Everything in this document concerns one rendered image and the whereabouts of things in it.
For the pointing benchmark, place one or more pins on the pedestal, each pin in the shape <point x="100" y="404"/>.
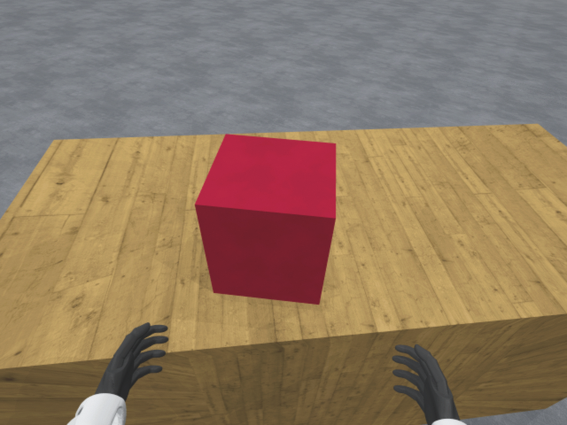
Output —
<point x="452" y="238"/>

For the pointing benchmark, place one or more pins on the robot left hand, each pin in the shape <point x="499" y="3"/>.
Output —
<point x="123" y="372"/>

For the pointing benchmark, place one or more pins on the robot right hand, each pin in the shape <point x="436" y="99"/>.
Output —
<point x="434" y="396"/>

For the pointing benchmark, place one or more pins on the carton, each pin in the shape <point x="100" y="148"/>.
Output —
<point x="266" y="214"/>

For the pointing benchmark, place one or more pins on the left robot forearm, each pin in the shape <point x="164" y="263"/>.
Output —
<point x="101" y="409"/>

